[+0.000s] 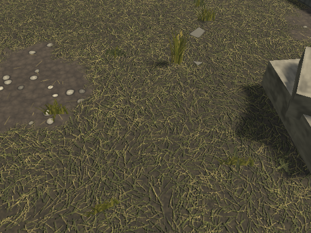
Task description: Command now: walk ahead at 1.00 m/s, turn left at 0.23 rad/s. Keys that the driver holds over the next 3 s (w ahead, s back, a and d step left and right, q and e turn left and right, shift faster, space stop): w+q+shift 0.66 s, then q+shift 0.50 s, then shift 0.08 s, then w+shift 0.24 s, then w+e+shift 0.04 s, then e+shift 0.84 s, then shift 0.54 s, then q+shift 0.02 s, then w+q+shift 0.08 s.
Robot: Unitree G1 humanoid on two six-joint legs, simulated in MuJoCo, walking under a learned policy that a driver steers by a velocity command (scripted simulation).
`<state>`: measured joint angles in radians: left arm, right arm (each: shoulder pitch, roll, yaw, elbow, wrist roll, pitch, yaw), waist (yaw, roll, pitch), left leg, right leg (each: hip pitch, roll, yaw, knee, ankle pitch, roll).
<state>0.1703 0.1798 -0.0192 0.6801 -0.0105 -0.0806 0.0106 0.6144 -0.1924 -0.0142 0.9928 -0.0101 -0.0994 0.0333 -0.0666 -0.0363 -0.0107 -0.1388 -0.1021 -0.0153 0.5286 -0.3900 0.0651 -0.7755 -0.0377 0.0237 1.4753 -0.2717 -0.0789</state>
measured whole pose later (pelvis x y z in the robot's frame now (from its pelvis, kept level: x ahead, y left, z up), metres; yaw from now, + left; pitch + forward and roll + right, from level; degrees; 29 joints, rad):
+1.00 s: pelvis +0.81 +0.30 +0.00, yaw +54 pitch +1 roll -1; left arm -0.08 0.29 0.03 0.58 0.00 -0.11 -0.01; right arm 0.34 -0.32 -0.09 0.69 0.03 0.02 -0.05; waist -0.10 -0.04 0.07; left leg -0.13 -0.19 -0.29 0.58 -0.43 0.10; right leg -0.57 0.06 0.15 0.46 0.11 0.07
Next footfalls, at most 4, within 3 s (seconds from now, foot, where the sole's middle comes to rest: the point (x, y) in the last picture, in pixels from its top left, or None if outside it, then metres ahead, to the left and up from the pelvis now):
0.20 right None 0.41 -0.09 -0.76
0.62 left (82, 198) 0.71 0.31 -0.76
1.02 right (64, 141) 1.05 0.44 -0.76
1.48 left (60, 181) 0.80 0.43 -0.76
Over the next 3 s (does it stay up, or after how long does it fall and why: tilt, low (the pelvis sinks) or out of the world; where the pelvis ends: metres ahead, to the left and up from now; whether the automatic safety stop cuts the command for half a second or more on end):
stays up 1.02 0.65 0.00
